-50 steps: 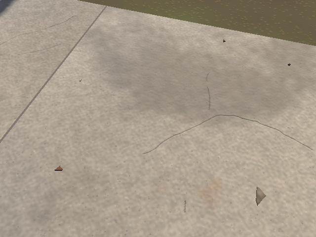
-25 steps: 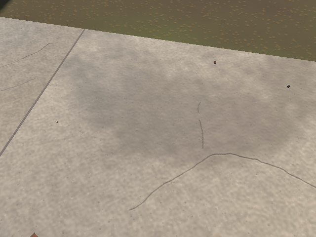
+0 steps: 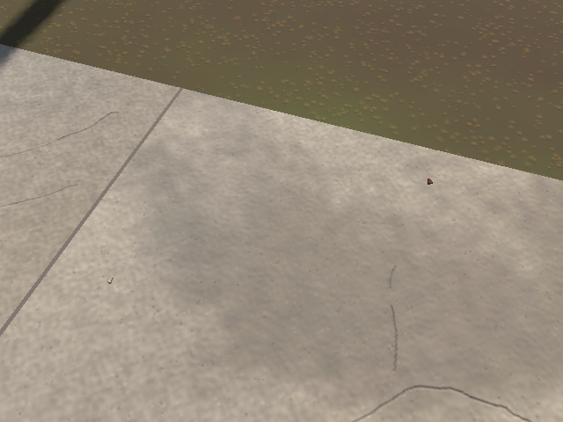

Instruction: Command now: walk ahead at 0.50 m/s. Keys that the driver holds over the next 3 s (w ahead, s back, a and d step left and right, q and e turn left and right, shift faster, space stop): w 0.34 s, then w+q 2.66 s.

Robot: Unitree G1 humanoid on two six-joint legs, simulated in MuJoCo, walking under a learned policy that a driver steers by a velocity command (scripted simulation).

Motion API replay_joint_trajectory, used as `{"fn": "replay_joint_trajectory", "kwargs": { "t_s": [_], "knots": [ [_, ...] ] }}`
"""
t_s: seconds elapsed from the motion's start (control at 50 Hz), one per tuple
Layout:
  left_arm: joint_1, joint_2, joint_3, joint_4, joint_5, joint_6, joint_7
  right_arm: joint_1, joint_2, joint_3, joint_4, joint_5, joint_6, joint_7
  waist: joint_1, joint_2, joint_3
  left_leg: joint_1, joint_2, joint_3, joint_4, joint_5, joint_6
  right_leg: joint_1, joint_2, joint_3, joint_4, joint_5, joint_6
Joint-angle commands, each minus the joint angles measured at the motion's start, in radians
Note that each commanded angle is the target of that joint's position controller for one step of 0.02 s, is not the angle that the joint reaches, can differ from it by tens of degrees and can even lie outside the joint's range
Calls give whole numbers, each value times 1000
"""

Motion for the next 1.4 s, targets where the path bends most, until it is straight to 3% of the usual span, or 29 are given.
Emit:
{"fn": "replay_joint_trajectory", "kwargs": {
  "t_s": [0.02, 0.04, 0.06, 0.08, 0.1, 0.14, 0.2, 0.26, 0.46, 0.52, 0.56, 0.58, 0.6, 0.62, 0.66, 0.7, 0.8, 0.92, 1.0, 1.04, 1.08, 1.12, 1.14, 1.16, 1.18, 1.22, 1.26, 1.28, 1.4],
  "knots": [
    [-17, 130, 17, -62, -15, -5, 1, 467, -200, -68, 86, -32, -26, -29, -231, 12, -238, 564, 144, -192, -74, -60, 102, -277, -190, 11, 616, 748, -71],
    [105, 35, 3, -76, -53, -2, -12, 506, -290, -91, 90, -39, -22, -23, -167, 241, -342, 803, 431, -702, -186, -108, 250, -641, 15, -19, 998, -40, -29],
    [31, 132, 29, -71, -23, 3, -9, 418, -247, -84, 79, 3, -7, -13, -151, 80, -288, 720, 387, -745, -250, -178, 227, -727, -22, 131, 1070, -66, -47],
    [-57, 129, 32, -103, -18, 0, -13, 309, -190, -66, 61, 12, -7, -11, -114, 50, -138, 574, 357, -578, -271, -180, 192, -766, -71, 131, 1045, 23, -51],
    [-101, 114, 29, -111, -15, -4, -16, 262, -132, -50, 58, 9, -15, -7, -93, 3, -67, 457, 311, -476, -311, -91, 161, -741, -104, 127, 988, 85, -49],
    [-87, 81, 28, -104, 8, 19, -25, 255, -74, -30, 83, 11, -27, -16, -38, 32, -29, 328, 228, -327, -353, 13, 101, -650, -144, 120, 890, 129, -30],
    [-108, 63, 28, -113, 14, 45, -39, 333, -104, -31, 117, 15, -47, -22, -22, 37, -23, 307, 203, -251, -380, 123, 103, -655, -152, 90, 831, 164, -2],
    [-245, 78, 28, -161, 12, 57, -45, 385, -124, -32, 128, 16, -47, -22, -43, 37, 19, 332, 188, -215, -422, 117, 101, -765, -177, 66, 730, 265, 25],
    [-555, 83, 11, -281, -4, 39, -43, 538, -135, -25, 164, 6, -35, -33, -124, 56, 49, 540, 193, -214, -336, 365, 105, -793, -121, 22, 343, 373, 35],
    [-509, 111, 19, -289, -10, 20, -38, 493, -162, -35, 153, -1, -30, -39, -80, 71, 28, 555, 207, -235, -245, 495, 84, -670, -90, 30, 269, 278, 7],
    [-271, 151, 40, -219, -2, 1, -21, 442, -173, -40, 140, 7, -29, -33, 26, 38, -93, 480, 145, -195, 12, 603, 46, -340, -47, 11, 165, 293, -28],
    [-100, 221, 61, -189, 24, -11, -6, 430, -141, -32, 110, 19, -31, -28, 84, -33, -221, 302, 86, -161, 268, 369, 27, -72, -206, 166, 156, 235, -70],
    [-41, 334, 88, -199, 47, -7, -5, 532, -23, -11, 75, 60, -26, -29, 40, -255, -361, -41, -75, -66, 613, -268, -18, 200, -505, 586, 85, 156, -165],
    [-105, 280, 80, -212, 19, 13, -11, 523, -121, -36, 84, 34, -16, -34, 19, -187, -356, -121, -51, -154, 738, -386, -1, 123, -512, 724, 4, 94, -184],
    [-255, 141, 43, -233, 5, 10, -15, 410, -108, -41, 69, 19, -7, -24, -31, -51, -102, -137, 43, -163, 716, -236, -2, -150, -426, 431, -54, 101, -133],
    [-262, 104, 31, -213, 1, -1, -6, 393, -88, -46, 59, -2, 15, -8, -71, -98, -39, -86, 80, -155, 654, -186, -16, -274, -351, 256, -98, 214, -83],
    [-176, 127, 38, -178, -10, -33, -5, 288, -67, -45, 7, -9, 55, 19, -85, -84, -20, -177, 102, -129, 611, -59, -39, -267, -338, 78, -139, 385, -87],
    [-116, 144, 38, -158, -6, -32, -4, 68, -63, -26, -79, -7, 53, 44, -50, -82, 32, -187, 89, -56, 298, 120, -52, -226, -310, -85, -142, 501, -78],
    [-51, 176, 46, -137, -5, -18, 6, -34, -75, -21, -127, -13, 51, 53, -21, -82, 51, -159, 67, 10, 160, 62, -15, -108, -345, -142, -107, 606, -73],
    [-44, 192, 49, -131, -2, -4, 11, -34, -87, -26, -136, -17, 51, 51, -30, -94, 39, -113, 29, 41, 119, -23, 16, -49, -352, -175, -30, 802, -64],
    [-49, 226, 58, -131, -1, 13, 14, 49, -110, -38, -120, -20, 51, 41, -69, -121, -20, 4, -41, 75, 98, -131, 56, -12, -354, -204, 143, 1092, -55],
    [-70, 242, 61, -148, -6, 34, 7, 304, -160, -69, -44, -26, 34, 21, -179, -71, -168, 327, -100, 48, -23, -116, 112, -123, -333, -228, 539, 1002, -24],
    [-63, 182, 46, -196, -18, 32, 1, 413, -269, -102, -27, -40, 30, 5, -208, 64, -279, 621, 125, -271, -63, -257, 190, -432, -278, -227, 865, 575, 20],
    [-100, 145, 44, -276, -18, 20, -17, 369, -360, -120, -53, -11, 40, 0, -147, 219, -324, 780, 345, -812, -217, -186, 317, -793, -56, -87, 1165, -147, 77],
    [-235, 196, 51, -304, -7, 11, -21, 383, -335, -113, -49, 2, 52, -7, -181, 41, -245, 736, 324, -727, -253, -98, 289, -902, -107, 72, 1169, -65, 67],
    [-219, 165, 40, -291, -18, -6, -22, 287, -237, -87, -44, 13, 43, -17, -93, -30, -73, 494, 247, -494, -267, 112, 214, -838, -183, 86, 996, 77, 54],
    [-177, 163, 40, -279, 19, 27, -22, 229, -190, -69, -57, 25, 25, -22, -34, -15, -66, 371, 164, -385, -285, 227, 178, -721, -202, 98, 904, 95, 72],
    [-173, 160, 41, -282, 25, 44, -26, 239, -189, -66, -58, 28, 14, -20, -27, -8, -75, 352, 149, -372, -290, 265, 181, -701, -198, 93, 881, 95, 83],
    [-379, 159, 35, -364, 20, 71, -34, 377, -231, -72, -39, 26, 0, -14, -86, 27, -15, 366, 111, -385, -338, 222, 153, -839, -179, 76, 656, 275, 118]
  ]
}}
Next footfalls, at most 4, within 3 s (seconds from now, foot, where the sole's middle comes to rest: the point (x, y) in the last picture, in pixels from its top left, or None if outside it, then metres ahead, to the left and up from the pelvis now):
0.58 right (350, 415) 0.48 -0.10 -0.76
1.12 left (243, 326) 0.68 0.17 -0.76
1.68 right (238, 210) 1.05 0.22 -0.76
2.20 left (118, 211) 1.02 0.57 -0.76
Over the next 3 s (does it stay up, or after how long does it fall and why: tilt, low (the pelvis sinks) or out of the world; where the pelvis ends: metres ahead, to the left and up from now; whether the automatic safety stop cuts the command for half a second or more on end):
stays up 1.18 0.80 0.02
